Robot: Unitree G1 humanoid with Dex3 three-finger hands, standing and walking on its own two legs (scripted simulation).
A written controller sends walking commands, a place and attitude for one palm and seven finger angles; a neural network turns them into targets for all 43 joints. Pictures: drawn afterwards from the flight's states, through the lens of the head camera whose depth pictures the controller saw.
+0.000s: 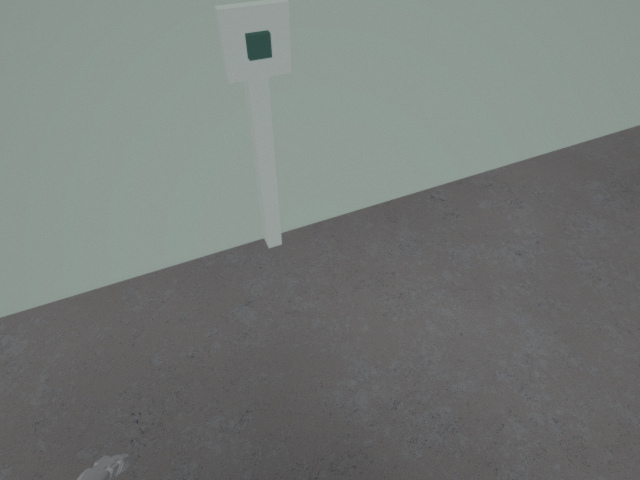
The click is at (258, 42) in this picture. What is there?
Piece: button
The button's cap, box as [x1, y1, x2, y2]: [245, 30, 271, 60]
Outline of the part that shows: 267,30 245,33 248,58 250,60 271,56 270,35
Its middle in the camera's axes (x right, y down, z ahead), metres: -0.16 -0.50 +1.00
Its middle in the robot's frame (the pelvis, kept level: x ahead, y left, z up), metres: +1.08 +0.22 +0.07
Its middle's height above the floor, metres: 0.83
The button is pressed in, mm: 0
